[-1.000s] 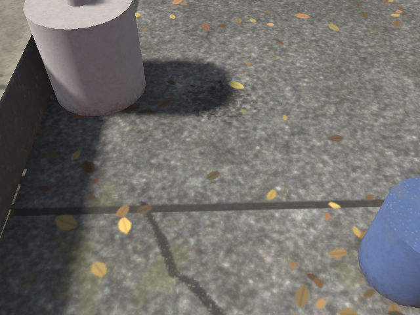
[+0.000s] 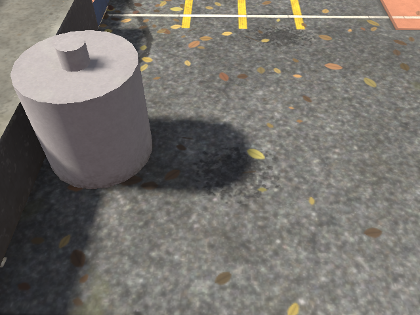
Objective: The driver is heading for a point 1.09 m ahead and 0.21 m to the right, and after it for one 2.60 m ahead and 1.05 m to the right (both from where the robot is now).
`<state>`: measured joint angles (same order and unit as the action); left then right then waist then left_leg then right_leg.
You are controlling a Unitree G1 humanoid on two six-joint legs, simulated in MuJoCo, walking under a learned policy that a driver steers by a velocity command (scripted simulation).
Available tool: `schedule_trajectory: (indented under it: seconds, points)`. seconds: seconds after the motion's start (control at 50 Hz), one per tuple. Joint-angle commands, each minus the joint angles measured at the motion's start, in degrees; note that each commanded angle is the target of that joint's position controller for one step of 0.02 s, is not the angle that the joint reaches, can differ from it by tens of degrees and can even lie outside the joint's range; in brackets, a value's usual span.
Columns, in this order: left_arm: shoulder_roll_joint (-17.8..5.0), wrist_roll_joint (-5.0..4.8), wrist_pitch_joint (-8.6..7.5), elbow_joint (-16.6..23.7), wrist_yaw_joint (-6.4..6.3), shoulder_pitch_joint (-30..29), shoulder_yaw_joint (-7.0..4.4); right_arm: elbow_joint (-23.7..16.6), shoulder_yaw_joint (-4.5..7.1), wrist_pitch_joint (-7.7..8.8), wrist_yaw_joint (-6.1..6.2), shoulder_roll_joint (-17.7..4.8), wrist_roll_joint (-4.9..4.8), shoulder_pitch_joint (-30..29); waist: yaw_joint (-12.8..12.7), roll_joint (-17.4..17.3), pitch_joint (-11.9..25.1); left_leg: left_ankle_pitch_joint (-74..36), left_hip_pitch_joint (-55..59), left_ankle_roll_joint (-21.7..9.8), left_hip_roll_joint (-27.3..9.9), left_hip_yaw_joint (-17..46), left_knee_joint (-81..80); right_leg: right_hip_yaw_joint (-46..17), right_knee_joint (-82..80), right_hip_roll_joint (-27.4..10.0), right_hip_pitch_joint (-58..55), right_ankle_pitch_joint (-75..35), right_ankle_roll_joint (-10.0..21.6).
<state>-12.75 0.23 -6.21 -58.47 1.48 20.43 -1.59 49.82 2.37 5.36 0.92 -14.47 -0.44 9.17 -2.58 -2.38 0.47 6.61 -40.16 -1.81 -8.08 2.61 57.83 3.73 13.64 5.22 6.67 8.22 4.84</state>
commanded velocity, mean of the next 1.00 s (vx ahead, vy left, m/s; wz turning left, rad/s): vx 0.18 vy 0.00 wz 0.00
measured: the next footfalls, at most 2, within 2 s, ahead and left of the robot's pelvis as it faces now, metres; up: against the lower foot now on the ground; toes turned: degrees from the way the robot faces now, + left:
left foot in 0.24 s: +0.33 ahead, +0.15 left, +0.00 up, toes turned +2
right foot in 0.62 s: +0.32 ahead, -0.08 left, +0.00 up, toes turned -1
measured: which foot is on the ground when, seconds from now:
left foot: up 0.00-0.22, down 0.24-1.00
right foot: down 0.00-0.26, up 0.28-0.60, down 0.62-1.00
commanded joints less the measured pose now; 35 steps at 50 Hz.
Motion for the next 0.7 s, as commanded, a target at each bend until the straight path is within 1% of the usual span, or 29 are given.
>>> schedule_trajectory:
  seconds: [0.02,0.06,0.1,0.14,0.16,0.18,0.2,0.22,0.24,0.26,0.28,0.3,0.32,0.34,0.36,0.38,0.4,0.42,0.44,0.48,0.52,0.56,0.58,0.6,0.62,0.64,0.66,0.68,0.7]
  points:
    - [-8.5,-0.49,-0.59,3.7,-1.06,-1.9,-1.47,-3.1,0.11,0.33,-0.24,-1.5,0.21,-1.6,1.6,4.1,-3.8,-9.8,1.2,0.7,-0.2,-0.5,-11.5,-9.5,-8.6,-15.4,5.0,-8.6,8.6]
    - [-9.4,-0.97,-0.34,3.1,-1.22,0.4,-1.63,-4.1,-0.12,0.51,-0.63,-1.3,-0.13,-5.9,0.0,4.4,-4.1,-12.9,3.3,1.0,1.5,-2.0,-18.4,-8.1,-8.0,-14.9,3.2,-8.2,7.6]
    - [-9.9,-1.32,0.01,2.2,-1.22,2.9,-1.76,-5.2,-0.29,0.58,-1.17,-1.5,-0.54,-9.5,-1.4,4.8,-4.8,-12.6,3.5,1.1,2.4,-2.4,-22.2,-8.3,-7.0,-16.0,-0.1,-6.9,7.4]
    - [-9.8,-1.56,0.60,1.3,-1.38,4.6,-1.86,-6.6,-0.36,0.89,-1.90,-1.9,-0.85,-12.4,-2.1,5.0,-5.8,-10.0,1.7,0.3,2.6,-2.0,-25.3,-9.1,-5.2,-18.0,-4.9,-6.4,7.0]
    - [-9.8,-1.45,1.06,1.0,-1.55,4.6,-1.90,-7.2,-0.28,1.26,-2.31,-2.2,-0.60,-13.2,-1.7,4.9,-6.1,-8.1,1.8,-0.3,3.3,-2.0,-27.1,-9.2,-2.8,-18.4,-6.9,-10.3,6.3]
    - [-10.1,-1.22,1.57,0.8,-1.72,4.4,-1.99,-7.4,-0.12,1.62,-2.67,-2.6,-0.33,-12.7,-1.0,5.5,-5.3,-6.4,3.7,-1.0,4.2,-2.5,-28.5,-9.0,-0.1,-18.7,-8.3,-15.9,5.5]
    - [-10.4,-1.03,2.05,0.8,-1.86,3.8,-2.09,-7.0,0.30,1.92,-2.88,-3.5,-0.06,-10.4,0.5,6.5,-3.4,-5.5,7.8,-1.8,5.5,-3.1,-29.6,-8.8,3.5,-18.5,-9.2,-22.9,4.4]
    - [-10.3,-0.93,2.44,1.2,-2.07,2.3,-1.98,-5.4,1.17,2.16,-2.89,-5.1,0.34,-4.9,3.5,7.2,0.2,-7.1,15.4,-2.9,7.5,-4.6,-31.1,-7.4,9.7,-16.7,-9.2,-32.1,2.9]
    - [-9.1,-0.61,2.60,1.7,-2.14,2.0,-1.48,-2.7,2.37,2.40,-2.71,-7.8,0.76,3.4,6.9,6.4,5.6,-15.4,26.9,-4.6,7.5,-4.9,-32.1,-5.5,19.6,-13.1,-6.4,-34.7,0.9]
    - [-7.0,0.57,2.30,3.7,-2.28,2.0,-0.41,-0.8,3.28,2.29,-2.19,-12.5,2.05,13.1,9.2,-0.6,14.9,-36.4,45.1,-8.5,-4.2,6.9,-28.4,-2.9,37.7,-8.6,5.6,-15.7,-1.9]
    - [0.8,0.32,1.40,1.4,-1.51,13.1,1.78,0.0,3.37,1.50,-2.46,-14.7,2.14,14.3,4.8,-16.0,23.9,-48.3,63.4,-19.6,-18.3,26.5,-29.2,-4.7,56.8,0.3,24.7,28.6,-5.1]
    - [-6.2,-0.72,0.80,-0.3,-1.35,12.5,0.18,-0.5,2.43,0.82,-2.65,-9.7,1.18,14.8,7.1,-7.7,25.7,-41.1,59.5,-18.3,-15.8,27.7,-31.7,-13.4,62.5,-1.8,25.8,29.2,-4.8]
    - [-8.5,-2.01,0.76,1.6,-1.48,6.2,-0.64,-1.6,1.65,0.68,-2.51,-7.7,0.59,8.6,5.8,-5.3,16.6,-39.3,51.5,-15.5,-13.3,19.0,-33.0,-11.4,62.2,-4.5,29.3,25.7,-4.6]
    - [-7.9,-1.66,1.18,2.6,-2.08,2.2,-0.65,-2.4,1.01,0.62,-2.42,-6.2,0.53,3.1,4.0,-0.4,11.7,-38.0,43.5,-13.5,-10.3,13.9,-35.2,-9.1,58.9,-7.6,28.4,21.4,-5.2]
    - [-7.7,-1.03,1.96,2.9,-2.69,0.0,-1.11,-2.7,0.43,0.63,-2.43,-4.5,0.59,0.1,2.6,0.9,8.1,-36.5,36.4,-12.8,-8.4,10.4,-37.5,-8.4,55.2,-9.3,26.3,18.8,-5.8]
    - [-6.3,-0.65,2.89,3.0,-2.95,0.8,-1.06,-2.2,0.20,0.68,-2.39,-4.0,1.26,-1.1,0.7,-0.6,7.0,-35.7,30.6,-11.9,-6.8,7.7,-39.4,-8.3,51.6,-10.6,21.1,16.3,-6.0]
    - [-4.2,-0.43,3.69,2.4,-3.09,2.2,-0.73,-1.5,-0.01,0.73,-2.45,-3.3,1.94,-1.6,-0.4,-1.5,6.8,-36.4,26.8,-11.9,-5.5,5.4,-40.5,-7.5,47.9,-10.5,16.9,14.5,-6.3]
    - [-2.7,-0.43,4.20,2.2,-3.28,3.1,-0.41,-1.0,-0.05,0.78,-2.38,-3.5,2.35,-2.0,-1.2,-2.3,6.6,-37.9,24.3,-12.2,-4.5,3.1,-41.1,-6.8,43.7,-10.1,14.3,13.8,-6.7]
    - [-2.3,-0.31,4.54,2.3,-3.58,2.7,-0.32,-0.7,0.06,0.78,-2.18,-4.2,2.60,-2.3,-1.5,-3.0,6.6,-38.3,23.1,-12.5,-4.1,1.9,-41.5,-6.3,39.7,-9.7,12.8,12.9,-7.0]
    - [-2.8,0.15,5.27,3.0,-4.00,0.0,-0.25,-0.1,0.30,0.35,-1.55,-5.5,2.24,-2.5,-1.0,-3.4,7.6,-32.5,22.8,-12.5,-4.0,1.2,-41.9,-5.9,32.3,-9.3,10.4,9.9,-7.1]
    - [-4.1,0.18,6.22,3.1,-4.21,-2.1,-0.66,0.7,0.43,-0.48,-0.97,-6.4,1.62,-1.7,0.0,-3.6,7.5,-17.3,22.0,-12.0,-4.1,2.4,-43.5,-5.6,28.0,-9.0,8.4,6.6,-7.0]
    - [-4.6,0.12,6.83,3.2,-4.31,-4.2,-0.97,1.4,0.21,-1.24,-0.56,-6.0,1.27,-1.6,0.6,-3.7,4.6,1.1,19.5,-10.9,-3.6,3.8,-45.2,-5.3,23.3,-8.8,6.8,4.6,-6.2]
    - [-4.4,0.31,6.80,3.2,-4.33,-4.9,-1.06,1.6,0.02,-1.57,-0.43,-5.5,0.91,-1.9,0.2,-3.5,2.8,9.4,18.1,-9.6,-2.6,4.0,-45.2,-4.5,19.1,-8.3,5.2,2.5,-5.5]
    - [-4.6,0.74,6.70,3.1,-4.34,-5.6,-1.17,2.1,-0.31,-1.77,-0.33,-4.6,0.63,-1.4,0.2,-2.9,1.1,15.3,17.2,-7.9,-1.2,4.1,-44.9,-4.2,15.4,-8.0,3.9,1.4,-4.7]
    - [-5.1,1.27,6.54,3.2,-4.37,-5.8,-1.22,2.9,-0.69,-1.85,-0.35,-3.5,0.66,0.3,0.4,-1.6,0.1,18.6,16.8,-5.7,0.1,4.3,-44.3,-5.7,12.3,-9.4,2.6,-1.3,-3.9]
    - [-6.1,1.40,6.29,3.2,-4.46,-5.3,-1.26,3.3,-0.82,-1.86,-0.36,-3.1,0.91,1.3,1.1,0.2,-0.6,19.3,16.5,-3.8,1.8,3.6,-42.0,-8.0,10.7,-11.9,1.9,-3.7,-2.8]
    - [-10.1,0.22,6.15,2.6,-4.52,-6.9,-2.28,3.8,-0.42,-1.98,-0.27,-3.4,1.00,5.2,4.9,7.0,-2.0,17.0,16.9,-2.4,5.8,0.3,-41.6,-7.9,11.9,-11.6,4.3,-0.8,-1.4]
    - [-7.5,-0.30,5.83,1.9,-4.12,-6.6,-2.11,4.1,-0.33,-2.39,0.18,-3.9,1.31,3.8,3.1,7.7,-2.2,13.8,21.7,-1.4,7.2,-2.3,-39.1,-7.7,10.0,-10.4,9.2,6.0,-1.5]
    - [-5.4,0.02,5.41,1.4,-3.92,-6.8,-1.62,4.1,-0.20,-2.79,0.49,-3.9,1.01,3.0,3.2,8.0,-2.2,11.3,24.1,-1.2,7.3,-2.9,-37.5,-7.8,8.6,-10.1,11.0,7.7,-2.3]
Velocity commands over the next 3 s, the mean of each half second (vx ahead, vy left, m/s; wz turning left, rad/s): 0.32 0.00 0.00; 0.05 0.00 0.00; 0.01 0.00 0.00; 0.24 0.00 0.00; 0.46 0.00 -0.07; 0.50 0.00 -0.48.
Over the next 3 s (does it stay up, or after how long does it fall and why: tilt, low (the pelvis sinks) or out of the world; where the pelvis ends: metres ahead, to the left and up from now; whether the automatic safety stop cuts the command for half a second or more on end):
stays up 0.92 -0.06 -0.02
